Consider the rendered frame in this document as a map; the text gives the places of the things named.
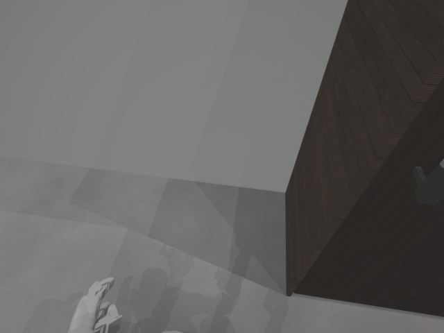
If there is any handle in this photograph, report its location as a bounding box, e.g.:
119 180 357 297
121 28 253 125
412 164 444 205

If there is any wardrobe door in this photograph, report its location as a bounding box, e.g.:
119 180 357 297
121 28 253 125
294 77 444 317

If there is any robot left hand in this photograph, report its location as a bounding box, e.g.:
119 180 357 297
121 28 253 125
69 277 122 333

